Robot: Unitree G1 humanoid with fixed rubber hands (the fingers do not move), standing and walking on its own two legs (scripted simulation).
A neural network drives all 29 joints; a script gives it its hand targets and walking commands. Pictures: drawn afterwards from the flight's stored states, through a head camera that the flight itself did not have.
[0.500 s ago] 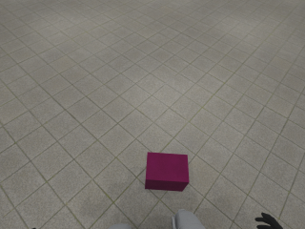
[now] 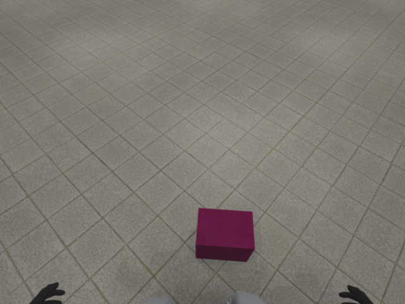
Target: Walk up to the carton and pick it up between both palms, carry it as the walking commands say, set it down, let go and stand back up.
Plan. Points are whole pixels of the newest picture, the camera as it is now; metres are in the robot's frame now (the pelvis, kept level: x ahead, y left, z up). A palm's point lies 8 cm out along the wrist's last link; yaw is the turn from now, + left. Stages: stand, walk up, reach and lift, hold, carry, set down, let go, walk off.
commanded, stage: walk up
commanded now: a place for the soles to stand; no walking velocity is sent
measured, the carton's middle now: (223, 235) +0.46 -0.09 -0.65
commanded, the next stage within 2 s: reach and lift in 0.82 s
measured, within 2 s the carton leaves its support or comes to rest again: neither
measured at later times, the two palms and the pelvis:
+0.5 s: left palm out of the picture +0.11 +0.32 -0.08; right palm out of the picture +0.11 -0.32 -0.09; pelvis +0.01 +0.00 +0.00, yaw +0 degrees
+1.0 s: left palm (54, 277) +0.17 +0.29 -0.06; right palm out of the picture +0.14 -0.32 -0.09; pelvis +0.01 +0.00 +0.00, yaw +0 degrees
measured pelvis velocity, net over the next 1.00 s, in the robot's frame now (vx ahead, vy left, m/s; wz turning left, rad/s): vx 0.01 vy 0.00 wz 0.00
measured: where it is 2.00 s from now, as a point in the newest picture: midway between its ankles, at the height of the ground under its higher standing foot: outside the picture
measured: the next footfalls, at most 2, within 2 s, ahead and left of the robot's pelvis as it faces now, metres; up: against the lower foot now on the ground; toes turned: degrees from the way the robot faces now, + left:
none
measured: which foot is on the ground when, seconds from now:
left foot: down 0.00-1.00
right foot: down 0.00-1.00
